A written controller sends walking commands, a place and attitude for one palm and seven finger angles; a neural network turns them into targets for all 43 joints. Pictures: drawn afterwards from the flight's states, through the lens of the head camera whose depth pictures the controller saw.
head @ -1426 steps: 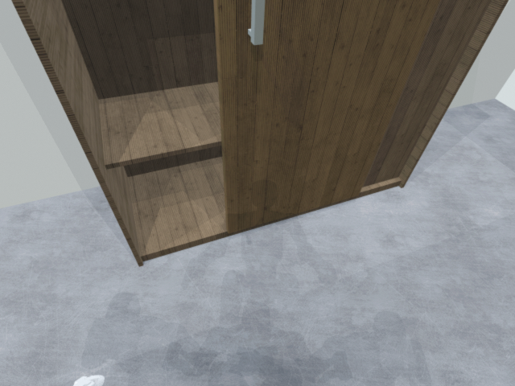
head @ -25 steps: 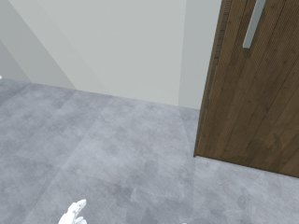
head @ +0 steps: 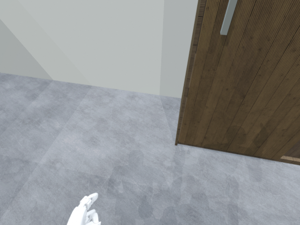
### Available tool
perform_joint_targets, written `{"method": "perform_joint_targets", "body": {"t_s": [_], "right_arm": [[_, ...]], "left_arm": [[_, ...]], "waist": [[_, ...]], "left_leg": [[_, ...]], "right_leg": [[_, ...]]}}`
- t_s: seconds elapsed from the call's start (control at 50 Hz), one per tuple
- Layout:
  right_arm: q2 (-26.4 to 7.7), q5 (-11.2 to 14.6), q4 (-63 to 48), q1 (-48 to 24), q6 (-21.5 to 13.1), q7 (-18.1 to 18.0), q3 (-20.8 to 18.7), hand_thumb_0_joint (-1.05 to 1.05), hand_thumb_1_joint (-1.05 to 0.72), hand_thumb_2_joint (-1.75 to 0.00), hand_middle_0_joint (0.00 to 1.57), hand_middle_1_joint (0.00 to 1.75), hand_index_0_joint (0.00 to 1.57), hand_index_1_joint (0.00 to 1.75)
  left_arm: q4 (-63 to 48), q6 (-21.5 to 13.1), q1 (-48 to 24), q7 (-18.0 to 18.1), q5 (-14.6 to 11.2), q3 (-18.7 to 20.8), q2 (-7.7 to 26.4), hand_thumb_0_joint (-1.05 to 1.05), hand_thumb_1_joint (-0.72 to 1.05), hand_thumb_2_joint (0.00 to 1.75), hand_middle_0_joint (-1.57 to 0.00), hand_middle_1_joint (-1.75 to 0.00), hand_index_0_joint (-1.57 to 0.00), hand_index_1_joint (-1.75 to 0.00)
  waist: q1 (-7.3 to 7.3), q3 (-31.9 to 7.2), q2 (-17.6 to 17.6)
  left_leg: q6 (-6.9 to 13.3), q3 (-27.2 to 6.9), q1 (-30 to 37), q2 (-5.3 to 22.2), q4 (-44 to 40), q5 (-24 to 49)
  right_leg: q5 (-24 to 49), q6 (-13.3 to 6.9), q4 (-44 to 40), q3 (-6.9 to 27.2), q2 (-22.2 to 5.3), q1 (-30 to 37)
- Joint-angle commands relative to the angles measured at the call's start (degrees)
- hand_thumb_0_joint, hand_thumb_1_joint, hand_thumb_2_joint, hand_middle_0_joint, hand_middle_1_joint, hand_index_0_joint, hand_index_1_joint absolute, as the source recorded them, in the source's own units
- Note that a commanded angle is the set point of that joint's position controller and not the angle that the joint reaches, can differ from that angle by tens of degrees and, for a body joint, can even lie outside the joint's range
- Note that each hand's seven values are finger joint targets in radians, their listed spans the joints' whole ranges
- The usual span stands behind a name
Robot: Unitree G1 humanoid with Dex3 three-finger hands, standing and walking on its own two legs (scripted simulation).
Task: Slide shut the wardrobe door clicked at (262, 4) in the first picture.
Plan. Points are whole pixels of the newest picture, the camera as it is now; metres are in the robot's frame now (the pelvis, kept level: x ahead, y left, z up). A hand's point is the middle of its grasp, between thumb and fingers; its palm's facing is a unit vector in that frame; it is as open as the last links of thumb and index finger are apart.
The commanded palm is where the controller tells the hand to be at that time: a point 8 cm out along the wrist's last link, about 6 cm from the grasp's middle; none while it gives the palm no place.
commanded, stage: let the arm hang, fingers relaxed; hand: right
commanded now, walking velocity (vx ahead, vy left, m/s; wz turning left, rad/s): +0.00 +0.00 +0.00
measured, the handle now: (230, 7) +0.80 -0.25 +0.26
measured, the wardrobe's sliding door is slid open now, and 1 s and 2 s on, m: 0.00 0.00 0.00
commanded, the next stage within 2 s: look to check the result in 1.14 s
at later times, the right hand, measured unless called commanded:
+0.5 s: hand out of the picture +0.01 -0.22 -0.16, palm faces +0.04 +0.98 -0.20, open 7.1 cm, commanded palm none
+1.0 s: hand out of the picture +0.09 -0.24 -0.15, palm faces +0.00 +0.97 -0.23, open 7.4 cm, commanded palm none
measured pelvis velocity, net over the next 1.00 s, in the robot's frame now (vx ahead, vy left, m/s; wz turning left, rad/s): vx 0.04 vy -0.04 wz -0.02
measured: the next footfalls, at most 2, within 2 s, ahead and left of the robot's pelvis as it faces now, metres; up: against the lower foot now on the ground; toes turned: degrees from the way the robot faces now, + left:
none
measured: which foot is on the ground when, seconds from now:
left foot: down 0.00-1.00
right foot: down 0.00-1.00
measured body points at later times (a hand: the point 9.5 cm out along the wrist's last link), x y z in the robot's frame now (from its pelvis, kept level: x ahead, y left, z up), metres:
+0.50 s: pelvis +0.03 -0.03 +0.02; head +0.06 -0.05 +0.47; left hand +0.08 +0.22 -0.13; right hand +0.01 -0.28 -0.14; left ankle +0.01 +0.09 -0.72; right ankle +0.05 -0.12 -0.72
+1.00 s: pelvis +0.04 -0.04 +0.02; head +0.04 -0.04 +0.47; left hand +0.06 +0.20 -0.13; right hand +0.09 -0.29 -0.13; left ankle +0.01 +0.09 -0.72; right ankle +0.05 -0.12 -0.72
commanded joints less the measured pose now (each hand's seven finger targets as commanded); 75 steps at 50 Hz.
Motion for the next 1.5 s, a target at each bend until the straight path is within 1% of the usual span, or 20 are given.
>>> {"method": "perform_joint_targets", "body": {"t_s": [0.0,0.02,0.04,0.06,0.08,0.1,0.12,0.14,0.18,0.22,0.26,0.34,0.38,0.46,0.52,0.6,0.72,0.98,1.32,1.48], "right_arm": [[-7.06,0.48,-5.30,-4.37,-1.49,-1.97,-4.85,0.00,-0.90,-0.90,0.20,0.30,0.20,0.30],[5.09,-4.87,34.00,-10.91,7.76,5.32,16.61,0.00,-0.90,-0.90,0.20,0.30,0.20,0.30],[6.83,-3.61,35.50,-9.10,11.00,7.33,17.99,0.00,-0.90,-0.90,0.20,0.30,0.20,0.30],[8.10,-2.94,37.94,-10.57,11.93,7.70,18.91,0.00,-0.90,-0.90,0.20,0.30,0.20,0.30],[7.56,-2.25,39.57,-11.82,12.35,8.02,20.26,0.00,-0.90,-0.90,0.20,0.30,0.20,0.30],[7.51,-2.48,42.61,-12.06,12.43,8.36,21.14,0.00,-0.90,-0.90,0.20,0.30,0.20,0.30],[7.85,-2.92,46.76,-10.75,12.33,8.40,21.62,0.00,-0.90,-0.90,0.20,0.30,0.20,0.30],[8.22,-3.08,50.44,-10.79,12.58,8.33,21.81,0.00,-0.90,-0.90,0.20,0.30,0.20,0.30],[6.71,-2.63,57.01,-15.48,12.70,8.52,21.93,0.00,-0.90,-0.90,0.20,0.30,0.20,0.30],[5.72,-2.57,65.57,-16.04,12.54,8.68,22.27,0.00,-0.90,-0.90,0.20,0.30,0.20,0.30],[5.72,-2.39,73.11,-15.82,11.79,8.65,23.26,0.00,-0.90,-0.90,0.20,0.30,0.20,0.30],[7.88,-2.39,81.31,-15.38,10.80,8.28,23.05,0.00,-0.90,-0.90,0.20,0.30,0.20,0.30],[7.38,-2.32,84.03,-15.59,10.40,8.16,23.44,0.00,-0.90,-0.90,0.20,0.30,0.20,0.30],[6.40,-2.24,88.42,-16.10,10.18,8.02,23.88,0.00,-0.90,-0.90,0.20,0.30,0.20,0.30],[6.49,-2.20,91.01,-16.51,10.39,7.93,24.20,0.00,-0.90,-0.90,0.20,0.30,0.20,0.30],[6.16,-2.11,93.13,-16.57,10.23,7.72,24.36,0.00,-0.90,-0.90,0.20,0.30,0.20,0.30],[6.09,-2.13,94.11,-17.40,10.40,7.58,24.37,0.00,-0.90,-0.90,0.20,0.30,0.20,0.30],[5.02,-2.16,93.32,-19.54,9.99,7.55,23.79,0.00,-0.90,-0.90,0.20,0.30,0.20,0.30],[1.04,-2.27,93.30,-22.17,9.74,8.06,23.48,0.00,-0.90,-0.90,0.20,0.30,0.20,0.30],[-1.50,-2.28,93.01,-23.80,9.49,8.21,23.53,0.00,-0.90,-0.90,0.20,0.30,0.20,0.30]], "left_arm": [[-6.54,-3.08,-4.80,0.82,-0.62,3.75,8.96,0.00,0.90,0.90,-0.20,-0.30,-0.20,-0.30],[2.35,-2.50,-8.56,-4.42,-0.26,5.56,13.59,0.00,0.90,0.90,-0.20,-0.30,-0.20,-0.30],[1.27,1.20,-3.94,-3.78,-1.04,4.39,9.10,0.00,0.90,0.90,-0.20,-0.30,-0.20,-0.30],[1.16,2.93,-1.58,-3.57,-0.87,3.95,8.78,0.00,0.90,0.90,-0.20,-0.30,-0.20,-0.30],[0.41,3.81,-0.49,-3.43,-0.48,3.61,9.74,0.00,0.90,0.90,-0.20,-0.30,-0.20,-0.30],[0.43,4.03,-1.09,-3.27,0.21,4.22,12.33,0.00,0.90,0.90,-0.20,-0.30,-0.20,-0.30],[0.93,4.22,-2.40,-3.08,1.15,4.74,15.22,0.00,0.90,0.90,-0.20,-0.30,-0.20,-0.30],[1.53,4.76,-4.49,-2.86,1.66,4.62,16.59,0.00,0.90,0.90,-0.20,-0.30,-0.20,-0.30],[3.44,4.52,-5.86,-2.18,1.93,3.77,16.45,0.00,0.90,0.90,-0.20,-0.30,-0.20,-0.30],[6.90,4.76,-7.27,-2.12,1.84,3.30,15.78,0.00,0.90,0.90,-0.20,-0.30,-0.20,-0.30],[9.95,5.03,-6.61,-2.29,1.33,2.78,13.45,0.00,0.90,0.90,-0.20,-0.30,-0.20,-0.30],[15.15,4.86,-3.89,-1.77,1.27,3.17,10.27,0.00,0.90,0.90,-0.20,-0.30,-0.20,-0.30],[17.05,4.69,-2.80,-1.56,0.88,3.46,10.78,0.00,0.90,0.90,-0.20,-0.30,-0.20,-0.30],[20.69,4.61,-1.69,-1.28,0.38,3.81,11.66,0.00,0.90,0.90,-0.20,-0.30,-0.20,-0.30],[23.18,4.65,-1.20,-1.18,0.38,3.72,11.71,0.00,0.90,0.90,-0.20,-0.30,-0.20,-0.30],[25.64,4.50,-0.78,-1.26,0.38,3.59,11.64,0.00,0.90,0.90,-0.20,-0.30,-0.20,-0.30],[27.56,4.37,-0.90,-1.35,0.49,3.42,11.51,0.00,0.90,0.90,-0.20,-0.30,-0.20,-0.30],[28.22,3.72,-2.23,-1.36,0.51,3.59,12.32,0.00,0.90,0.90,-0.20,-0.30,-0.20,-0.30],[27.17,3.59,-6.12,-1.41,0.27,4.34,17.46,0.00,0.90,0.90,-0.20,-0.30,-0.20,-0.30],[26.61,3.46,-8.82,-1.66,0.12,4.48,19.85,0.00,0.90,0.90,-0.20,-0.30,-0.20,-0.30]], "waist": [[0.81,-1.07,8.01],[3.18,1.74,3.51],[2.85,-2.04,5.21],[3.22,-0.62,7.53],[3.07,-1.50,9.07],[2.29,-2.49,8.85],[0.99,-4.67,5.80],[0.20,-4.68,3.96],[0.18,-1.93,-0.80],[-0.71,-0.86,-2.74],[0.14,-1.67,-2.49],[1.20,-5.22,-10.13],[1.29,-6.38,-6.12],[1.38,-3.44,-2.14],[1.31,0.08,-0.78],[1.11,0.34,1.25],[0.88,2.57,0.91],[0.78,1.78,-0.44],[1.10,1.38,-0.50],[1.06,-1.07,0.26]], "left_leg": [[9.80,-25.55,7.23,18.79,-18.55,4.83],[5.55,-4.59,3.58,22.62,-6.86,30.60],[3.77,-6.49,0.36,15.43,-4.00,34.00],[1.71,-2.30,1.33,12.61,-1.31,33.47],[0.23,-1.49,-2.03,11.67,-0.36,28.84],[-1.65,-1.58,-6.28,10.35,1.22,19.51],[-3.03,-1.43,-7.40,7.64,2.96,6.40],[-3.83,-1.40,-3.30,5.16,2.80,-4.15],[-4.02,-2.94,3.14,4.33,2.46,0.37],[-3.47,-4.58,6.34,5.04,-3.67,1.96],[-2.42,-6.18,5.75,6.49,-9.30,3.50],[-1.64,-5.97,6.47,7.13,-13.10,7.84],[-1.58,-5.82,7.75,7.55,-14.30,11.09],[-1.61,-5.04,7.28,7.94,-15.94,11.81],[-1.77,-4.85,6.44,7.97,-17.00,8.81],[-1.80,-5.01,7.06,8.20,-17.68,8.45],[-1.95,-5.09,6.76,8.21,-18.03,7.10],[-2.08,-5.50,8.54,8.62,-18.60,9.97],[-1.70,-5.99,8.28,9.03,-20.45,9.46],[-1.70,-6.13,9.17,9.50,-20.92,11.62]], "right_leg": [[-2.62,-0.01,10.44,2.54,1.11,-9.84],[-6.72,0.71,8.79,-1.50,-3.78,-13.22],[-2.24,1.35,1.63,-0.38,0.12,-3.39],[7.63,1.03,-6.05,-2.24,1.92,-0.81],[18.07,0.25,-10.11,-1.88,2.30,4.78],[28.87,-1.73,-10.83,2.66,-1.39,9.09],[31.16,-4.45,-12.87,8.49,-6.70,9.96],[25.43,-6.49,-15.80,10.68,-9.80,5.62],[23.25,-7.18,-21.68,13.58,-8.94,-1.07],[15.48,-4.84,-23.81,9.25,-5.97,-1.11],[11.39,-2.78,-23.29,4.74,-2.85,3.45],[12.52,-2.64,-24.17,2.66,-2.56,10.48],[17.15,-2.78,-23.53,2.60,-3.02,12.73],[20.30,-2.72,-24.43,2.33,-3.45,14.56],[17.43,-2.76,-26.67,2.34,-3.55,13.70],[17.28,-2.87,-27.70,2.12,-3.28,14.44],[15.55,-2.92,-29.76,2.30,-3.04,13.89],[20.35,-2.87,-30.35,2.26,-3.12,15.33],[19.36,-3.00,-31.52,2.76,-3.82,17.56],[22.85,-3.04,-31.08,3.02,-4.31,19.56]]}}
